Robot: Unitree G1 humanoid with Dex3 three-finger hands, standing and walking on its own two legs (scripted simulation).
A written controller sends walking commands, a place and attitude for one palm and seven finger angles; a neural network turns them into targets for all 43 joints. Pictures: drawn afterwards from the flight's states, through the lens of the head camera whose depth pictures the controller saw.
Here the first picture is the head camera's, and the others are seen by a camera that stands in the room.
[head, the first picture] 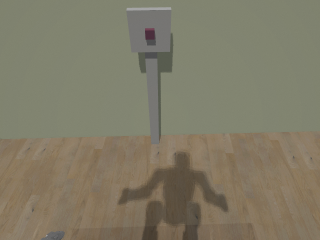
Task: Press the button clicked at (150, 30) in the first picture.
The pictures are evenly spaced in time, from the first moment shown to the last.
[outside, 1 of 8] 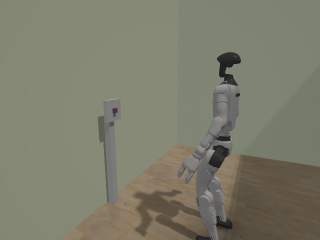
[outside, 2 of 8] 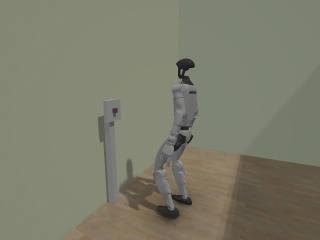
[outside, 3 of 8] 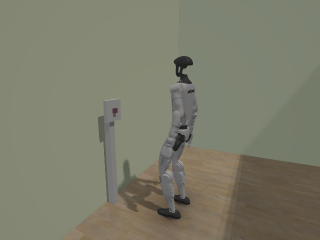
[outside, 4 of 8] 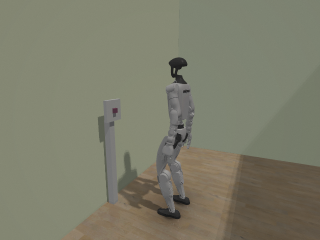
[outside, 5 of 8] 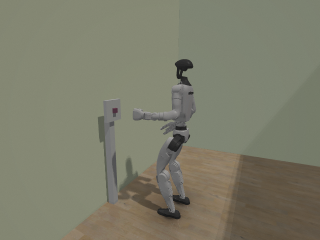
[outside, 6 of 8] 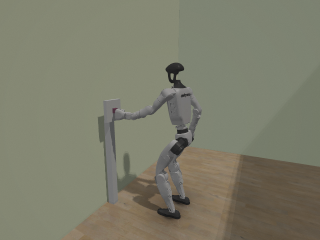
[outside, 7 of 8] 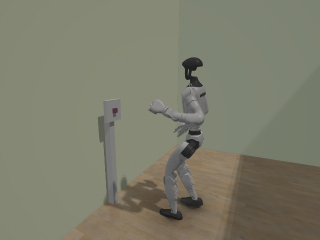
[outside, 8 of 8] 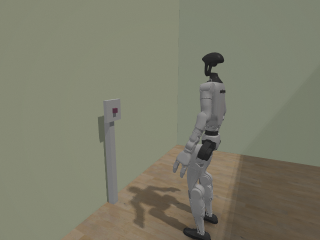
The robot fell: no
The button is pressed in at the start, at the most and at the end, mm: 0 8 0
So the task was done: no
